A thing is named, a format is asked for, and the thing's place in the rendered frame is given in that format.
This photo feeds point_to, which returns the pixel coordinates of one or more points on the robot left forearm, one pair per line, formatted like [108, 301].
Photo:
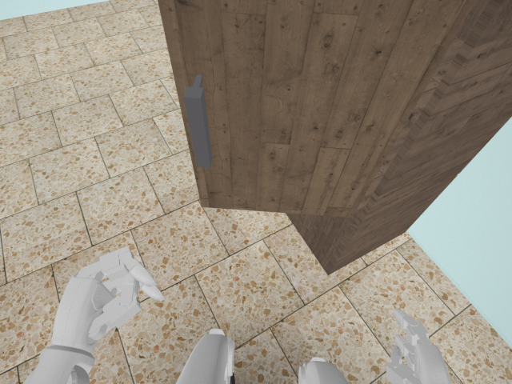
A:
[62, 365]

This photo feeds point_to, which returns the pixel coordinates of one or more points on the handle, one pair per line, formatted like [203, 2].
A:
[197, 117]

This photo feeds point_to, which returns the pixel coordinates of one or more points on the cupboard door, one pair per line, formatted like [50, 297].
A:
[304, 98]

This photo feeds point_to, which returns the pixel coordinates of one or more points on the left robot thigh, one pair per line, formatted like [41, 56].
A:
[210, 362]

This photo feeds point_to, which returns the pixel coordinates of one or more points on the robot right hand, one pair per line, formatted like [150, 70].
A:
[425, 363]

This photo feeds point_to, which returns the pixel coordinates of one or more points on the robot thigh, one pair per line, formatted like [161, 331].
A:
[317, 372]
[210, 362]

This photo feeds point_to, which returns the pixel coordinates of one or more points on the right robot thigh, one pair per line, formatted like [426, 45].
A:
[317, 372]

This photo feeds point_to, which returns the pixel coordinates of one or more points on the robot left hand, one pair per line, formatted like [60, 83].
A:
[77, 322]

